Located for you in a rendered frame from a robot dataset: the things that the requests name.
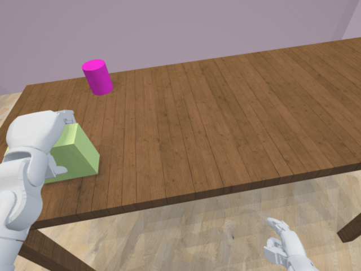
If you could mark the sponge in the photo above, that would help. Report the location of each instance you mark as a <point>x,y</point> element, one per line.
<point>74,151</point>

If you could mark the robot right hand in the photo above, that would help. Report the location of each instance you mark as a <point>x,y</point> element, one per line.
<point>279,251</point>

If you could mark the right robot forearm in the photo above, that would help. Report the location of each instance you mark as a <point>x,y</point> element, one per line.
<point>300,263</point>

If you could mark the table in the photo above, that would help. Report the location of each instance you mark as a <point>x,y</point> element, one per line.
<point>188,131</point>

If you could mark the robot left hand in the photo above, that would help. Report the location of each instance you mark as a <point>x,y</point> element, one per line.
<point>40,130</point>

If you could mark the left robot forearm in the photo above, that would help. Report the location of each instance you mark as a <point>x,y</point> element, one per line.
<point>22,175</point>

